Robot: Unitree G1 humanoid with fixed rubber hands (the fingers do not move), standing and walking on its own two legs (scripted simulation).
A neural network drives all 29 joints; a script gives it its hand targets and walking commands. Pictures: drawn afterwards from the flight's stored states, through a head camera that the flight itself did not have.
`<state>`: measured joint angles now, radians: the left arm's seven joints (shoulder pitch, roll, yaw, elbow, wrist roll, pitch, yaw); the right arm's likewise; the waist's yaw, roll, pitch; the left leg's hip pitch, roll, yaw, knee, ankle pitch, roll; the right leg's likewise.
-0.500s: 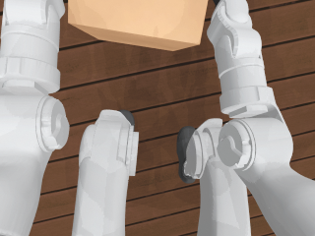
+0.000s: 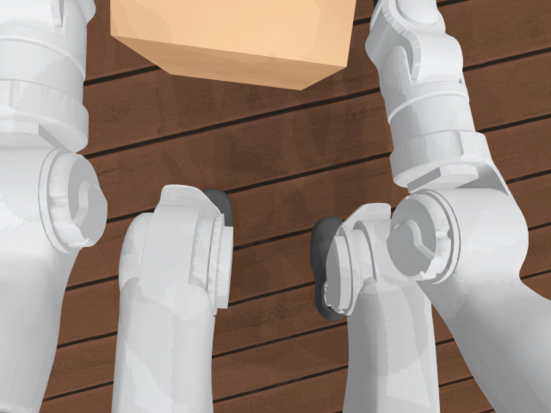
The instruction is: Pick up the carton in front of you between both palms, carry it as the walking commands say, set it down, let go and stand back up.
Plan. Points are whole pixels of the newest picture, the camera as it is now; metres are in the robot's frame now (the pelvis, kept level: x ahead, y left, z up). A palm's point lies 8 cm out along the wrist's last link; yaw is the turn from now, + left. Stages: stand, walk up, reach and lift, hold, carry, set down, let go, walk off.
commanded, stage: set down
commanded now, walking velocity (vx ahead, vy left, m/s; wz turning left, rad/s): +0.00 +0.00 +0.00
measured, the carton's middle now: out of the picture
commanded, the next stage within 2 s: let go in 1.86 s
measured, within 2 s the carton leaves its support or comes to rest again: neither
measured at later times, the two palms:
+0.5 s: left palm out of the picture +0.53 +0.27 -0.17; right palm out of the picture +0.56 -0.05 -0.17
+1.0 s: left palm out of the picture +0.55 +0.31 -0.13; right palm out of the picture +0.58 -0.07 -0.13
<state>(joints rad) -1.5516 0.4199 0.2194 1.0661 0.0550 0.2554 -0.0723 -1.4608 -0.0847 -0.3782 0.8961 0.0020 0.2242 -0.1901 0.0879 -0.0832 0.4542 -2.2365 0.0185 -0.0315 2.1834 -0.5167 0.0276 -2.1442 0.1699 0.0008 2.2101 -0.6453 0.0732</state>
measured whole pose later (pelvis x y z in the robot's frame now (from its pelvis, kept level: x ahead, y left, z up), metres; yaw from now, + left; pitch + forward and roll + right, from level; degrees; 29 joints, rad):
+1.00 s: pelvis +0.00 +0.00 +0.01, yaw +1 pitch +33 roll -4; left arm -1.54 0.57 0.14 1.09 -0.16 0.13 -0.05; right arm -1.44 -0.22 -0.15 0.84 0.17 0.18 -0.22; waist 0.06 -0.06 0.45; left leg -2.20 0.00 -0.04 2.15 -0.53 0.02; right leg -2.10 0.14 -0.01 2.18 -0.67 0.07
